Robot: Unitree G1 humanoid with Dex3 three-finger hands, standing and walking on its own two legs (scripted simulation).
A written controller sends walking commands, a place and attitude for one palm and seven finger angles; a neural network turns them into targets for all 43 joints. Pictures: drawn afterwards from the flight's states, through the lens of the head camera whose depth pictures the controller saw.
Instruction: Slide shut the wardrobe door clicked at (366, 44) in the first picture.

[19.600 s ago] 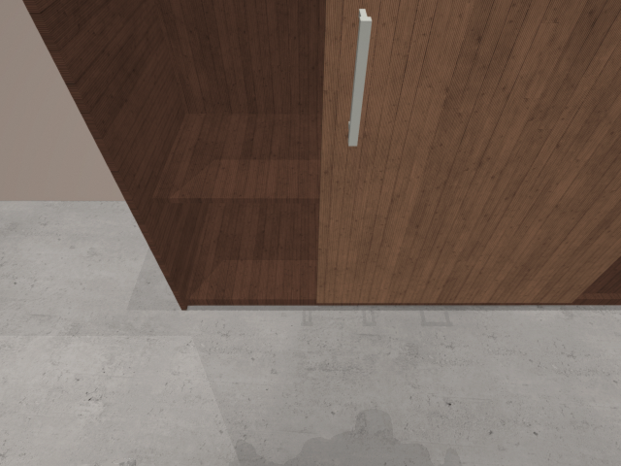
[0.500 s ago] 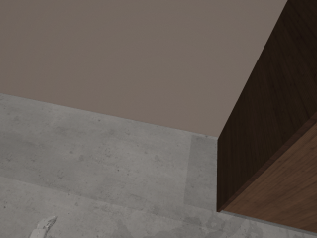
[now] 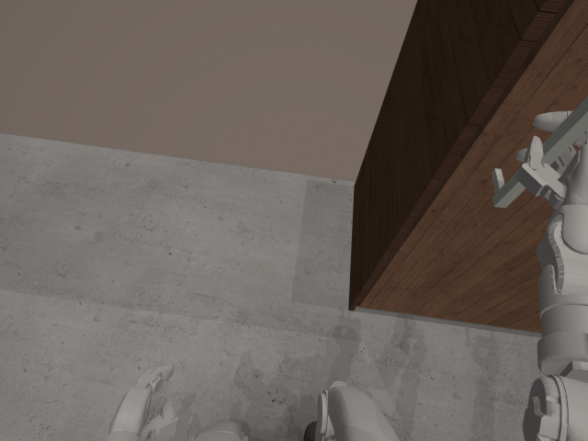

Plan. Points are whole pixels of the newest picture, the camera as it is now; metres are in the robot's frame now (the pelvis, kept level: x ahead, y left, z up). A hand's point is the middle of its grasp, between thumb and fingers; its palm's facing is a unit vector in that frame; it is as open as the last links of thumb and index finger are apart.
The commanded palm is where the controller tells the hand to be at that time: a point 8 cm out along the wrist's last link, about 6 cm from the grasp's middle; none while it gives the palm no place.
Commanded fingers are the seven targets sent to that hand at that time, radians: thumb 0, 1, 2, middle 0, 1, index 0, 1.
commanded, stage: stop walking and hold the door there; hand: right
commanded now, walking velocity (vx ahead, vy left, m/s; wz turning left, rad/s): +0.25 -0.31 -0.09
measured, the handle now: (545, 138) +0.48 -0.28 +0.14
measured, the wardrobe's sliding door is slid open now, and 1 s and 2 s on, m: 0.00 0.00 0.00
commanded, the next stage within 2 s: loosen the grip on the handle in 0.90 s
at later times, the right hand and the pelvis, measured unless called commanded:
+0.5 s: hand (531, 165) +0.44 -0.25 +0.13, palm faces +0.17 +0.97 -0.15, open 5.5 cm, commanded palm +0.41 -0.29 +0.13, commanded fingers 0.00 -0.90 -0.90 0.45 1.40 0.45 1.40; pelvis +0.02 -0.08 -0.01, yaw -3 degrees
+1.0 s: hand (532, 166) +0.43 -0.25 +0.14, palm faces +0.13 +0.98 -0.13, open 5.7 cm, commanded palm +0.40 -0.30 +0.13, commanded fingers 0.00 -0.78 -0.84 0.45 1.40 0.45 1.40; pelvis +0.04 -0.11 +0.01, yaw -2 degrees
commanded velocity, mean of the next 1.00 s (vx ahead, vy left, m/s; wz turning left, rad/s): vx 0.00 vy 0.10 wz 0.00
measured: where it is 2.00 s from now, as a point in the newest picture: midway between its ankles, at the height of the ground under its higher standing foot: outside the picture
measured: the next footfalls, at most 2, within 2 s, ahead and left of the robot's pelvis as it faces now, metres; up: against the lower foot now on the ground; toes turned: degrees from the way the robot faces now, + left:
right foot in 0.16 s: +0.07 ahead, -0.22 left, +0.00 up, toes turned -6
left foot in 0.38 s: +0.08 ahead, +0.01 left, +0.00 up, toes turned +0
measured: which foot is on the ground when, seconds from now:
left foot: down 0.00-0.14, up 0.16-0.36, down 0.38-1.00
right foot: up 0.00-0.14, down 0.16-1.00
